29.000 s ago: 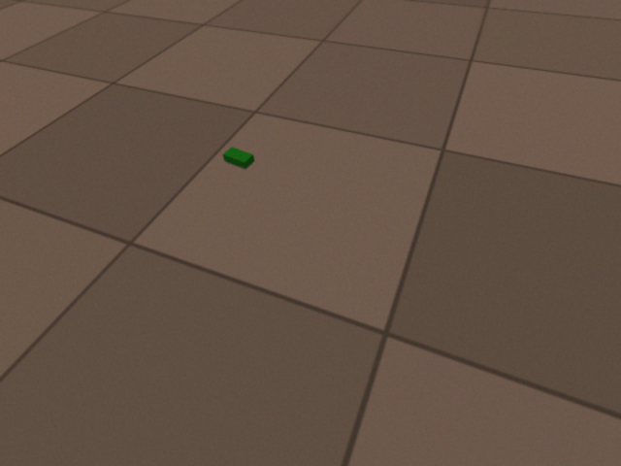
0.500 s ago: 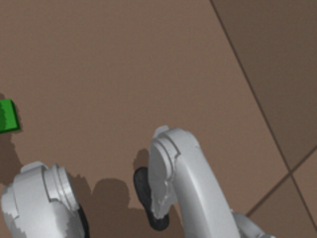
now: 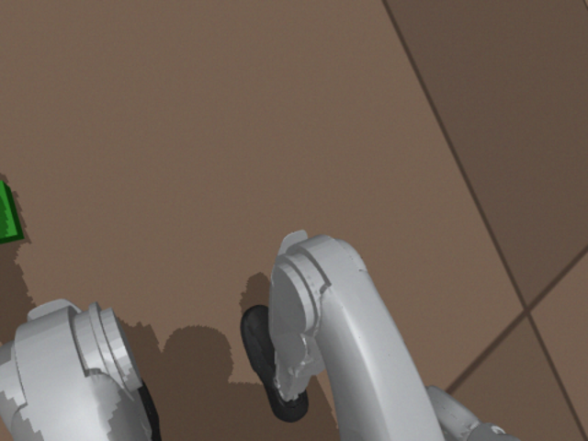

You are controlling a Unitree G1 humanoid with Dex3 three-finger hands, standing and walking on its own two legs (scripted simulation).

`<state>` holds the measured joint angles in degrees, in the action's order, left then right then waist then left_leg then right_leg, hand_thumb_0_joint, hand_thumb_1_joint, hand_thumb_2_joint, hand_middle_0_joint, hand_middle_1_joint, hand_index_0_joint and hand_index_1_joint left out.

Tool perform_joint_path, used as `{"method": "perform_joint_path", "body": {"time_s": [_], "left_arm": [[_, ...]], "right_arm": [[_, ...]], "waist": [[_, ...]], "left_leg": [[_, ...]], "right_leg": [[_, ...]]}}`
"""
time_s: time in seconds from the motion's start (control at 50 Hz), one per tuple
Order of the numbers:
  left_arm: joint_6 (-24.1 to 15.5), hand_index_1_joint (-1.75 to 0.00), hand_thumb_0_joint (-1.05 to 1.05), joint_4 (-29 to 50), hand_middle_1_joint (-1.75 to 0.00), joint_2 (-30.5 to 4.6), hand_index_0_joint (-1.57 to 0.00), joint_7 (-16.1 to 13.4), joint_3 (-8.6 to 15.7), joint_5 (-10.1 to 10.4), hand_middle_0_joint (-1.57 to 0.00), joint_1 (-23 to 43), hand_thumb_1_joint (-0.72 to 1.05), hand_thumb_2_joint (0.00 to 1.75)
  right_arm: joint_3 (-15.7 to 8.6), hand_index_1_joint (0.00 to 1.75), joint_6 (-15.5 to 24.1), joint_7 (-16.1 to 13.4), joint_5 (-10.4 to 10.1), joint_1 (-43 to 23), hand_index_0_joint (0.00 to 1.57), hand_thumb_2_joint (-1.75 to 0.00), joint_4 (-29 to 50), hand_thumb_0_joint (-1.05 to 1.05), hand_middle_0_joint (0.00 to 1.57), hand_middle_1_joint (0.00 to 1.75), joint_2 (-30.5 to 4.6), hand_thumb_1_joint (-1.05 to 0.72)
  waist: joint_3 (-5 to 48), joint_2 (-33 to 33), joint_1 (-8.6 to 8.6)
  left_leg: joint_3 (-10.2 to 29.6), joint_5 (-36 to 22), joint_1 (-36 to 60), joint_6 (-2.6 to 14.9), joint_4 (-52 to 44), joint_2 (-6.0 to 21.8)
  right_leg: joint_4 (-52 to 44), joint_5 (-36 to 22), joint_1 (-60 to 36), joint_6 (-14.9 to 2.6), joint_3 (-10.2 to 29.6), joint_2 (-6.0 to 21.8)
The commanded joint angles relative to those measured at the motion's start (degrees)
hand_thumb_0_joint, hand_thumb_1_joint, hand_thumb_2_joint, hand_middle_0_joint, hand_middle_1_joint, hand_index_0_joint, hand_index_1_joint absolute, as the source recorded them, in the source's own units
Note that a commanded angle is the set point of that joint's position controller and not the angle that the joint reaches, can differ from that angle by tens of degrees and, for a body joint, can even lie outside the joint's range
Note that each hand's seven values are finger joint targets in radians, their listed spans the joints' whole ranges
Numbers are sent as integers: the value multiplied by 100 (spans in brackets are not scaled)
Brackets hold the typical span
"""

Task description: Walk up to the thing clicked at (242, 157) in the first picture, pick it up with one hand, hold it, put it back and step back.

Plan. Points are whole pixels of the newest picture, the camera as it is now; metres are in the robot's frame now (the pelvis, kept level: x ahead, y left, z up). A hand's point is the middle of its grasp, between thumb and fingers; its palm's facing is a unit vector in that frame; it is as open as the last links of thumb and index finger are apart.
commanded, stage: rest palm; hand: left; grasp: from above
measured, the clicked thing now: out of the picture +0.43 +0.33 -0.28
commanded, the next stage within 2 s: close in 0.42 s
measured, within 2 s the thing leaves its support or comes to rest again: neither
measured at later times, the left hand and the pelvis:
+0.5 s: hand out of the picture +0.41 +0.31 -0.25, palm faces -0.44 -0.11 -0.89, open 14.1 cm; pelvis +0.00 +0.00 +0.00, yaw -1 degrees
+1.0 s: hand out of the picture +0.42 +0.31 -0.26, palm faces -0.46 -0.13 -0.88, open 13.1 cm; pelvis +0.00 +0.00 +0.00, yaw -1 degrees
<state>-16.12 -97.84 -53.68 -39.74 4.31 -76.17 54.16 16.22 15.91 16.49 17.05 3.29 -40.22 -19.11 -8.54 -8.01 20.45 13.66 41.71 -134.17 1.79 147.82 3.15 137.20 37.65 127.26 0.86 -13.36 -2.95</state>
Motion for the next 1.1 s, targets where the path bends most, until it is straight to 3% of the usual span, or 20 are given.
{"method": "perform_joint_path", "body": {"time_s": [0.0,0.08,0.14,0.2,0.28,0.36,0.4,0.48,0.58,0.6,0.66,0.72,0.78,0.82,0.86,0.94,1.02,1.08], "left_arm": [[110,-97,0,580,-95,-1393,-6,-276,182,134,-8,1356,-54,101],[159,-97,0,554,-95,-1211,-5,-164,73,266,-7,1303,-55,101],[117,-98,0,580,-96,-1484,-5,-123,208,262,-8,1323,-54,101],[71,-98,0,453,-97,-1153,-5,-27,31,317,-7,1148,-54,101],[-55,-99,0,536,-97,-1181,-6,12,-80,305,-8,1180,-51,100],[-150,-98,0,726,-97,-1237,-6,-130,-90,324,-7,1211,-52,101],[-146,-98,0,707,-97,-1234,-6,-231,-105,227,-7,1172,-52,99],[-25,-97,0,686,-96,-1254,-6,-374,-100,161,-7,1197,-51,99],[153,-93,0,605,-93,-1198,-13,-421,-51,243,-13,1299,-42,95],[193,-92,0,482,-91,-1120,-14,-380,-99,257,-14,1250,-40,92],[257,-90,0,552,-90,-1202,-16,-233,-95,394,-16,1360,-38,90],[228,-90,0,585,-90,-1315,-17,-78,21,427,-17,1459,-37,89],[157,-91,0,429,-92,-1057,-17,56,-186,475,-16,1336,-35,87],[68,-88,0,609,-89,-1246,-20,85,-152,468,-19,1411,-33,85],[-1,-88,0,715,-89,-1538,-20,55,-18,404,-20,1462,-33,85],[-64,-86,0,550,-87,-1255,-22,-51,-140,368,-21,1209,-30,83],[-71,-84,0,727,-85,-1440,-25,-191,-63,305,-24,1291,-26,82],[-2,-83,0,537,-84,-1349,-27,-282,-78,284,-26,1108,-24,81]], "right_arm": [[-582,30,27,-32,-64,964,20,-90,-26,0,20,30,-1950,-90],[-554,30,78,-3,-84,917,20,-91,-10,0,20,30,-1927,-90],[-533,30,18,-42,-108,979,20,-91,-31,0,20,30,-1921,-90],[-523,30,6,-42,-69,900,20,-90,-67,0,20,30,-1879,-90],[-462,30,16,-46,-70,895,20,-90,-23,0,20,30,-1915,-90],[-414,30,27,-46,-65,864,20,-90,-30,0,20,30,-1961,-90],[-472,30,40,-61,-54,767,20,-90,-28,0,20,30,-1987,-90],[-458,30,81,-24,-7,827,20,-90,14,0,20,30,-2036,-90],[-479,30,139,10,-42,799,20,-90,-12,0,20,30,-2030,-88],[-478,30,157,19,-40,820,20,-90,27,0,20,30,-2016,-89],[-504,30,184,8,-116,835,20,-90,20,0,20,30,-2034,-89],[-484,30,169,8,-143,910,20,-90,-20,0,20,30,-2005,-89],[-430,30,148,3,-151,875,20,-90,12,0,20,30,-1949,-89],[-407,30,116,-8,-151,924,20,-90,30,0,20,30,-1975,-89],[-370,30,68,-43,-161,915,20,-90,68,0,20,30,-1992,-89],[-324,30,37,-45,-84,859,20,-90,49,0,20,30,-1943,-89],[-343,30,50,-46,-69,857,20,-90,40,0,20,30,-2041,-89],[-347,30,51,-59,-43,823,20,-90,113,0,20,30,-2015,-89]], "waist": [[3557,2896,209],[3406,2920,264],[3559,2887,197],[3458,2901,236],[3357,2944,264],[3458,2852,228],[3410,2922,188],[3393,2930,275],[3274,2893,307],[3195,2833,375],[3115,2769,354],[3378,2949,275],[3308,2808,337],[3415,2908,302],[3620,2942,226],[3436,2878,269],[3397,2975,294],[3266,2743,292]], "left_leg": [[-366,-1147,2692,-127,-1626,29],[-375,-1223,2669,-120,-1539,27],[-357,-1231,2633,-119,-1601,33],[-334,-1281,2690,-146,-1591,38],[-272,-1235,2799,-160,-1619,44],[-293,-1330,2771,-144,-1607,48],[-262,-1204,2799,-170,-1682,59],[-271,-1232,2853,-171,-1654,73],[-242,-1165,2794,-183,-1708,83],[-288,-1128,2727,-163,-1652,70],[-313,-898,2545,-136,-1668,50],[-213,-1145,2774,-180,-1718,68],[-236,-1197,2695,-159,-1621,56],[-269,-1301,2789,-161,-1606,60],[-327,-1403,2797,-145,-1564,61],[-308,-1442,2766,-162,-1570,62],[-236,-1387,2838,-180,-1645,88],[-291,-1222,2654,-153,-1616,94]], "right_leg": [[-1147,-1298,-1924,-214,-207,-317],[-1108,-1376,-1861,-193,-233,-298],[-1176,-1383,-2055,-213,-206,-318],[-1129,-1422,-1952,-213,-268,-337],[-1095,-1367,-1858,-208,-336,-316],[-1175,-1440,-2045,-198,-323,-359],[-1159,-1308,-1892,-222,-335,-357],[-1158,-1360,-1875,-208,-331,-359],[-1177,-1307,-1817,-206,-306,-343],[-1201,-1332,-1868,-189,-290,-337],[-1283,-1125,-1846,-189,-243,-293],[-1173,-1292,-1827,-207,-305,-283],[-1174,-1392,-1916,-191,-335,-318],[-1199,-1474,-2093,-188,-316,-327],[-1222,-1578,-2266,-193,-270,-356],[-1182,-1583,-2169,-194,-332,-380],[-1188,-1492,-2060,-200,-368,-377],[-1286,-1431,-2171,-180,-305,-406]]}}
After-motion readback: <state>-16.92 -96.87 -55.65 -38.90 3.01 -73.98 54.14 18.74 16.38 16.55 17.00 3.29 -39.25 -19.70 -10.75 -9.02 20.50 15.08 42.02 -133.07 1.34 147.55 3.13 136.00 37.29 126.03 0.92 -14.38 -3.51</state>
